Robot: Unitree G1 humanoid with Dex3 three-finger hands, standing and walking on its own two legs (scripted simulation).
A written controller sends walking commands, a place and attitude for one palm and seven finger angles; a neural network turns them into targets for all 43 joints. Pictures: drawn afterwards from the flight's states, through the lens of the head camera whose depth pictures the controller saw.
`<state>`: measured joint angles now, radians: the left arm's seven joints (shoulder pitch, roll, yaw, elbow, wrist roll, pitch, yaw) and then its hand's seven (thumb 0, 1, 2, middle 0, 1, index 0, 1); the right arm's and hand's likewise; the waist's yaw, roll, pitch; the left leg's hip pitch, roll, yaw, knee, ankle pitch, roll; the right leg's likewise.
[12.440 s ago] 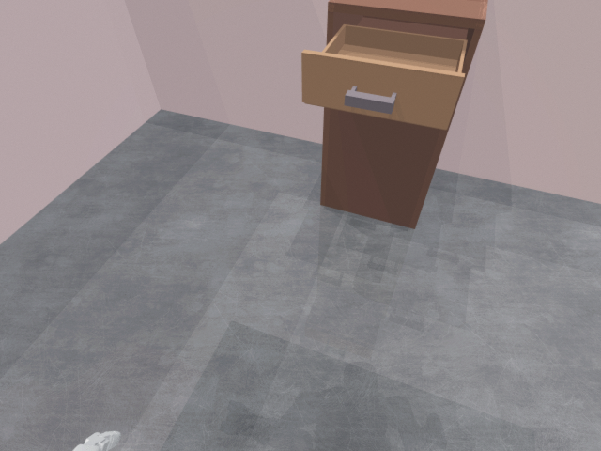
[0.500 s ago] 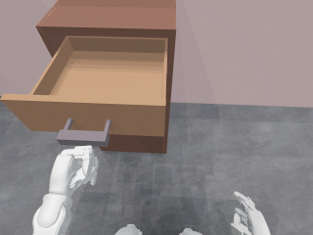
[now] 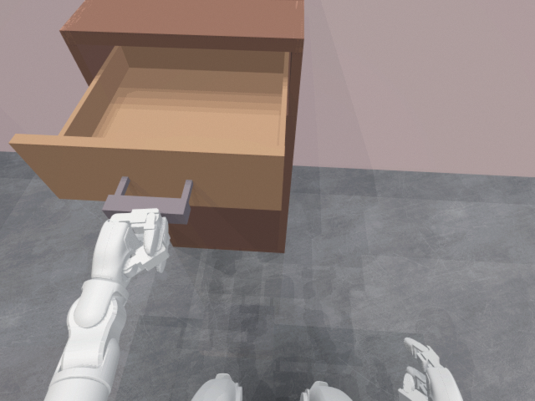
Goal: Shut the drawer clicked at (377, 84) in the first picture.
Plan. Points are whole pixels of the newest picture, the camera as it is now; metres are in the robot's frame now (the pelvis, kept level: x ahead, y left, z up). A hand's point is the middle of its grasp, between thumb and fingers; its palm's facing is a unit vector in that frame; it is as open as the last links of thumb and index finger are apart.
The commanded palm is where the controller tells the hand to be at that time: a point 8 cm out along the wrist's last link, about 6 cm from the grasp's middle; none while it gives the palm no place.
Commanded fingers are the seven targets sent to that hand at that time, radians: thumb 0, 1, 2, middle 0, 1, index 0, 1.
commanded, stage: push the drawer shut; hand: left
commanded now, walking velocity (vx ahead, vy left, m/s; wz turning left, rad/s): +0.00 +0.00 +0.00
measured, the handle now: (152, 196) +0.40 +0.20 +0.06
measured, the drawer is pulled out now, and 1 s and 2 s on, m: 0.26 0.12 0.00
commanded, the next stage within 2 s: none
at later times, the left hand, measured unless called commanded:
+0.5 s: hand (176, 204) +0.39 +0.16 +0.05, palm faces -0.06 -1.00 -0.04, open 2.9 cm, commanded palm +0.39 +0.21 +0.06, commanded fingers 0.00 0.90 0.90 -1.40 -1.60 -1.40 -1.60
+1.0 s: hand (184, 171) +0.46 +0.16 +0.05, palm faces -0.04 -1.00 -0.03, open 2.9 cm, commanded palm +0.45 +0.21 +0.06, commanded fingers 0.00 0.90 0.90 -1.40 -1.60 -1.40 -1.60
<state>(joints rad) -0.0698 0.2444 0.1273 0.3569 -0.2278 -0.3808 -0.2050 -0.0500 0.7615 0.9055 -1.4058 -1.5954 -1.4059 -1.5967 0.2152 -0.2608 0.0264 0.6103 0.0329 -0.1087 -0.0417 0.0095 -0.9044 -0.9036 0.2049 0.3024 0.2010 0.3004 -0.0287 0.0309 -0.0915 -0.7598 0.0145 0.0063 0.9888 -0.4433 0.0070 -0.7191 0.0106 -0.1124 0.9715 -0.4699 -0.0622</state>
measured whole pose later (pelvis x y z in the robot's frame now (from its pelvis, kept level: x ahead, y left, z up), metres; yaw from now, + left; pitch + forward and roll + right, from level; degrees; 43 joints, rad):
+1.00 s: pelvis +0.00 +0.02 -0.01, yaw -2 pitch +18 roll -1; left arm -0.71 0.33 0.27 1.03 -0.13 -0.46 -0.16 -0.04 0.77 0.90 -1.40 -1.60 -1.40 -1.60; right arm 0.33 -0.26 0.03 0.64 0.00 0.00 0.00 0.00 -0.91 -0.90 0.21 0.30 0.20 0.30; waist -0.12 0.02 -0.10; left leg -0.89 0.02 0.03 1.03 -0.44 0.03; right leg -0.85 0.02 -0.08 1.00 -0.45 -0.04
